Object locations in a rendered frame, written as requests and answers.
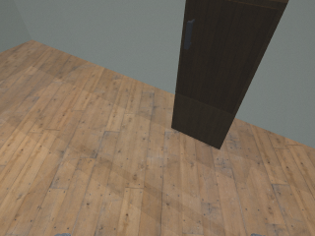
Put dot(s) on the cupboard door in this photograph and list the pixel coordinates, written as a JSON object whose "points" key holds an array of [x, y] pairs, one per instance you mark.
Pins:
{"points": [[226, 39]]}

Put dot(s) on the handle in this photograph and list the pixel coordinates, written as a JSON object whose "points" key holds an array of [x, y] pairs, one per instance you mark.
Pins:
{"points": [[188, 34]]}

